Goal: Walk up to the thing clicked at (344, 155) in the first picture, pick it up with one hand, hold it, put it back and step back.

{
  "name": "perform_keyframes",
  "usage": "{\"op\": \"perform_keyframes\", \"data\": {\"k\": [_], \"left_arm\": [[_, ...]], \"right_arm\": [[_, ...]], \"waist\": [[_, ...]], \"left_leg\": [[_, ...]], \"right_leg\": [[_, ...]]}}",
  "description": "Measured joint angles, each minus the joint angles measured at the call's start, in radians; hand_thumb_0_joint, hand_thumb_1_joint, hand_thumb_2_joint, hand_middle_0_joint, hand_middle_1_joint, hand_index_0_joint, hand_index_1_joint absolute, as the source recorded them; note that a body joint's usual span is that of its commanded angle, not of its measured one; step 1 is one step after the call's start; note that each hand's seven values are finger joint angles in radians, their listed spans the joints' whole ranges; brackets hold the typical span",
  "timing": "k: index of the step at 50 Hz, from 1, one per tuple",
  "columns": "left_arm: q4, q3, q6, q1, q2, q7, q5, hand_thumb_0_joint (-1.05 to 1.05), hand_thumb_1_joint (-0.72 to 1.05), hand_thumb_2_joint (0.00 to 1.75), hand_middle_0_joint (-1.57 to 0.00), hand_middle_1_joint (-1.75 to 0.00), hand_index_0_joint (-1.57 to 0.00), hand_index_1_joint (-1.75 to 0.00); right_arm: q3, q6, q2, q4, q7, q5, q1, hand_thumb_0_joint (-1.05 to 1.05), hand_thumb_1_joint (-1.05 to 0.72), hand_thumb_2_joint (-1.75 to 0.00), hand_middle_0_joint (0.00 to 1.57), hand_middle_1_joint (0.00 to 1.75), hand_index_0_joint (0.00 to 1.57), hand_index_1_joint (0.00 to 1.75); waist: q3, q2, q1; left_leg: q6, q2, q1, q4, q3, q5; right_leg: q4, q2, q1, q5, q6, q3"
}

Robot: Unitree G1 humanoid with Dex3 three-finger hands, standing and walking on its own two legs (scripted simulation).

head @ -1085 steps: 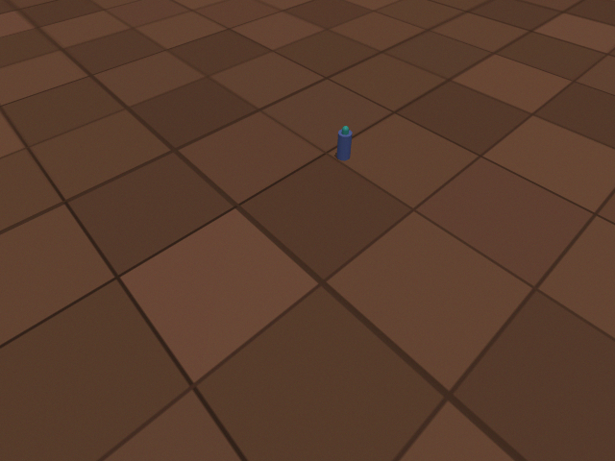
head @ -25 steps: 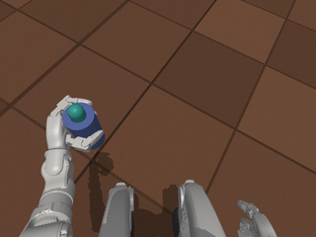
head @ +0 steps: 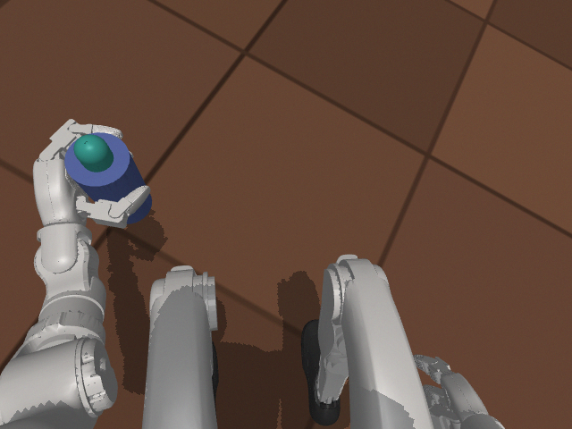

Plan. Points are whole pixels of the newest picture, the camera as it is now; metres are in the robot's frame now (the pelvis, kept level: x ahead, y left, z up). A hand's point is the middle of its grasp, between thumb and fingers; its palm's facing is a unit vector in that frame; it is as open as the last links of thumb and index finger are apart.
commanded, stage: crouch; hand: left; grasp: from the side
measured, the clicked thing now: (111, 178) +0.44 +0.22 -0.05
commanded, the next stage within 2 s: lower in 0.72 s
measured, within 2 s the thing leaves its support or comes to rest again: neither
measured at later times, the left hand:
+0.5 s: hand (124, 186) +0.47 +0.23 -0.15, palm faces +0.16 -0.99 -0.02, open 9.8 cm
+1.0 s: hand (135, 195) +0.47 +0.23 -0.20, palm faces +0.18 -0.98 +0.00, open 9.8 cm
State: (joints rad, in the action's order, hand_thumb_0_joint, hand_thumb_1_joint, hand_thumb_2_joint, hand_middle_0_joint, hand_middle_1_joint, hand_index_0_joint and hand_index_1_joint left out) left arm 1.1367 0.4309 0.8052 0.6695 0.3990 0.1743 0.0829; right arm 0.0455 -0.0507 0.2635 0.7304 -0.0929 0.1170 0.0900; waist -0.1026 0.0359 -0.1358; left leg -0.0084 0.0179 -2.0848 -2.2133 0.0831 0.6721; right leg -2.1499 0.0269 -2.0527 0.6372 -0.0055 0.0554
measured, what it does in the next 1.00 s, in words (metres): lowers itself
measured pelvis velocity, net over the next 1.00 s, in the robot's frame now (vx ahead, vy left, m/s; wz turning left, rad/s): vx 0.00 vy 0.01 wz -0.11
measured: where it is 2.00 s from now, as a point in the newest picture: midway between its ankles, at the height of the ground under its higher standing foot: (262, 399)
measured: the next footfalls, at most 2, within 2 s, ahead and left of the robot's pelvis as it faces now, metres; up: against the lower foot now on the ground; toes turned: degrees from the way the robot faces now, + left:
none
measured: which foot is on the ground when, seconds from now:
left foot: down 0.00-1.00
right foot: down 0.00-1.00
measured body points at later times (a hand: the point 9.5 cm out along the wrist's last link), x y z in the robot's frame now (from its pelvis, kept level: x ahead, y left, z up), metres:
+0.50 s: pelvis +0.00 +0.01 -0.07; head +0.22 +0.08 +0.31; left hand +0.45 +0.29 -0.14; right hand +0.08 -0.27 -0.17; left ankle +0.09 +0.12 -0.36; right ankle +0.11 -0.12 -0.36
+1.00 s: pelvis +0.00 +0.01 -0.09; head +0.23 +0.10 +0.28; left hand +0.46 +0.28 -0.20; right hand +0.09 -0.27 -0.17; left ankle +0.09 +0.12 -0.36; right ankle +0.11 -0.12 -0.36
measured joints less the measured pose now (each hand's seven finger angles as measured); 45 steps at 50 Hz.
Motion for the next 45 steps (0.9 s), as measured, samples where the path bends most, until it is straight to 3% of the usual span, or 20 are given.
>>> {"op": "perform_keyframes", "data": {"k": [11, 20, 33, 45], "left_arm": [[0.076, 0.051, -0.011, 0.071, 0.080, -0.012, -0.020, 0.00, -0.35, 1.10, -0.73, -1.00, -0.74, -1.00], [0.058, 0.090, -0.010, 0.052, 0.125, -0.005, -0.022, 0.00, -0.35, 1.10, -0.74, -1.00, -0.74, -1.00], [0.053, 0.073, 0.010, 0.039, 0.164, -0.001, -0.020, 0.00, -0.35, 1.09, -0.73, -1.00, -0.74, -1.00], [0.088, 0.083, 0.036, 0.041, 0.208, -0.018, -0.023, 0.00, -0.35, 1.09, -0.73, -1.00, -0.74, -1.00]], "right_arm": [[0.056, 0.019, 0.011, 0.008, -0.006, 0.019, 0.011, 0.00, -0.92, -0.91, 0.20, 0.30, 0.20, 0.30], [0.090, 0.034, 0.031, -0.004, -0.013, 0.041, 0.006, 0.00, -0.91, -0.91, 0.20, 0.30, 0.20, 0.30], [0.127, 0.051, 0.055, -0.023, -0.025, 0.073, -0.048, 0.00, -0.92, -0.91, 0.20, 0.30, 0.20, 0.30], [0.185, 0.064, 0.060, -0.050, -0.037, 0.096, -0.077, 0.00, -0.92, -0.91, 0.20, 0.30, 0.20, 0.30]], "waist": [[0.064, 0.002, -0.043], [0.101, 0.021, -0.064], [0.156, 0.046, -0.067], [0.203, 0.068, -0.087]], "left_leg": [[0.003, 0.000, -0.114, -0.146, 0.030, -0.008], [0.002, -0.002, -0.157, -0.215, 0.056, 0.012], [0.008, -0.007, -0.181, -0.281, 0.086, 0.018], [0.007, -0.008, -0.185, -0.321, 0.115, 0.017]], "right_leg": [[-0.122, -0.008, -0.102, -0.020, -0.007, 0.020], [-0.172, -0.012, -0.133, -0.008, -0.011, 0.039], [-0.212, -0.017, -0.136, -0.008, -0.023, 0.061], [-0.231, -0.024, -0.130, -0.020, -0.028, 0.084]]}}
